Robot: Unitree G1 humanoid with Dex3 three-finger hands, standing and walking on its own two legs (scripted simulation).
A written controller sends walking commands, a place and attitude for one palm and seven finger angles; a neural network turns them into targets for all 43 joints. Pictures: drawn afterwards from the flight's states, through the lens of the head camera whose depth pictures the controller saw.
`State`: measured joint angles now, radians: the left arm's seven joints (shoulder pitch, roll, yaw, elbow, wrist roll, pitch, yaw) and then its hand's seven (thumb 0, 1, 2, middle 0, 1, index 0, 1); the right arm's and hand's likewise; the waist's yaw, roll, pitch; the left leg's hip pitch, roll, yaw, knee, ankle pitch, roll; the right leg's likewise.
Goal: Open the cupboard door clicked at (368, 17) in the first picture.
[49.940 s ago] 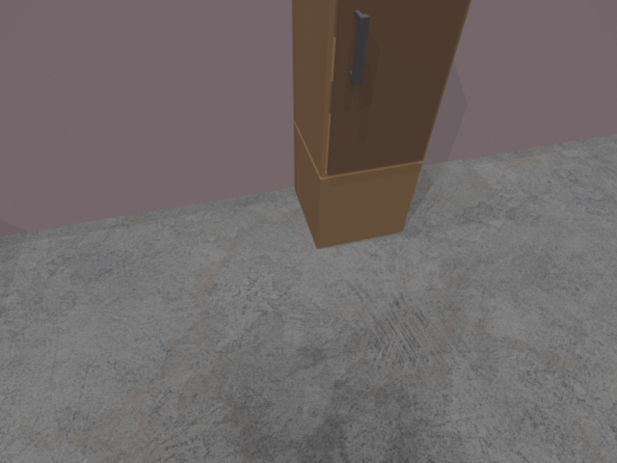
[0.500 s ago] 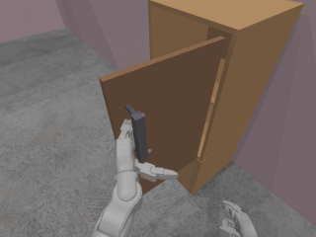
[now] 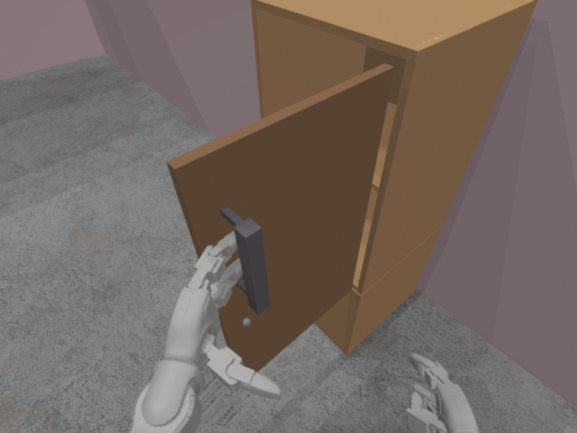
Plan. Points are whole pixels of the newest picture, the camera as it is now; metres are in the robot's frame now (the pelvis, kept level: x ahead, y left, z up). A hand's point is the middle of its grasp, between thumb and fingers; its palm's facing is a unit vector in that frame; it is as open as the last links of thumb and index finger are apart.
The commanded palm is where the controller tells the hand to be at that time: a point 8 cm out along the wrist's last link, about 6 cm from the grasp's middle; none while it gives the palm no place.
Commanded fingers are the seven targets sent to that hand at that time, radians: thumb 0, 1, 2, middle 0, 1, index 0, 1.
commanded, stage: slide the hand sideways off the handle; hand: left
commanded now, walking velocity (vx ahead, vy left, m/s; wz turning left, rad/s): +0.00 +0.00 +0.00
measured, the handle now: (244, 262) +0.31 +0.08 +0.11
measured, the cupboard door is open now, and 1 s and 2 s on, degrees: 91 91 91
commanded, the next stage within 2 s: draw the hand back to the body in 0.64 s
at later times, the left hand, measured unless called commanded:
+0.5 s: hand (193, 356) +0.19 +0.12 +0.10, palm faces -0.02 -1.00 -0.04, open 16.2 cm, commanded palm +0.16 +0.18 +0.11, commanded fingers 0.00 -0.50 0.30 -0.15 -0.30 -0.15 -0.30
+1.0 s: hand (146, 356) +0.18 +0.17 +0.11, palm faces -0.02 -1.00 -0.06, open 16.3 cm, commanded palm +0.15 +0.22 +0.13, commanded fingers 0.00 -0.50 0.30 -0.15 -0.30 -0.15 -0.30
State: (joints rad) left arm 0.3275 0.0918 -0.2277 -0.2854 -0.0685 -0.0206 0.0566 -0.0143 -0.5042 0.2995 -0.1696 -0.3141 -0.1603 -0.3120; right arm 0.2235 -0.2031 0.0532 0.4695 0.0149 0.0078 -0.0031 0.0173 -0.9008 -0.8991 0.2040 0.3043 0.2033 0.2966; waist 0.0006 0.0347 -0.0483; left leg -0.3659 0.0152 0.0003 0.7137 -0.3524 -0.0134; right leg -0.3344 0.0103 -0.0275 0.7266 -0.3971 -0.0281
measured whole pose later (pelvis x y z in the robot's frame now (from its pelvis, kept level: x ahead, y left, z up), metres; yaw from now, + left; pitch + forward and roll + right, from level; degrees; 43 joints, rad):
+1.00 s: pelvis +0.00 +0.01 -0.01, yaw +1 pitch +2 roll -1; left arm 0.55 0.23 0.06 -0.45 -0.25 -0.06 -0.17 -0.01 -0.50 0.30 -0.15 -0.30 -0.15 -0.30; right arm 0.28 -0.22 0.06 0.47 0.05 -0.16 -0.07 0.02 -0.90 -0.90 0.21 0.30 0.20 0.30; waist 0.02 0.06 -0.10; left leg -0.48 0.01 -0.03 0.84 -0.40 0.00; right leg -0.41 0.01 -0.06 0.79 -0.43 -0.01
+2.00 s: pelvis +0.03 +0.01 +0.02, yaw +0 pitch -3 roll +0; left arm 0.48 0.35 0.33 -0.43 -0.07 -0.05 0.13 0.01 0.69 0.81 -0.20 -0.30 -0.20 -0.30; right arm 0.19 -0.23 0.02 0.62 0.01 -0.09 -0.09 0.02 -0.90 -0.90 0.21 0.30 0.20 0.30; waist 0.07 0.05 0.00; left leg -0.14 0.01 0.01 0.46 -0.28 0.00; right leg -0.09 0.01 -0.01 0.43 -0.30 -0.01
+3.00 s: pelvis -0.06 +0.04 +0.02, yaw -2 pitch -1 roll -1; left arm 0.56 0.42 0.43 -0.51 -0.02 -0.18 0.15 0.01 0.88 0.90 -0.21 -0.30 -0.21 -0.30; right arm 0.21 -0.23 -0.01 0.53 0.02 -0.02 -0.08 0.02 -0.90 -0.90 0.20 0.30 0.20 0.30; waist -0.01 0.01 0.03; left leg -0.36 0.01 0.05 0.55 -0.19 0.04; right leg -0.32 0.00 0.02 0.52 -0.19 0.02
